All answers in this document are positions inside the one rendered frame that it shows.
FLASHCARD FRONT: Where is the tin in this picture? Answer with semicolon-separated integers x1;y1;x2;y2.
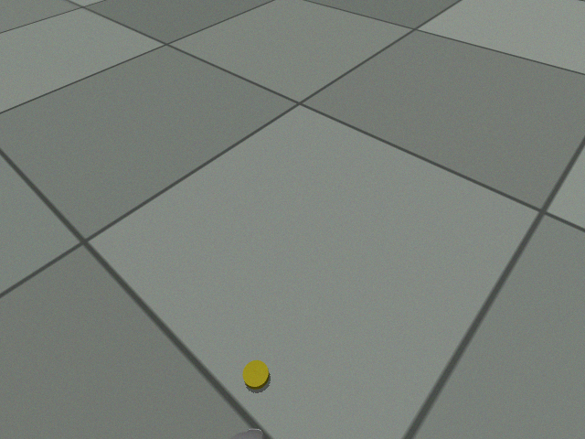
243;360;270;390

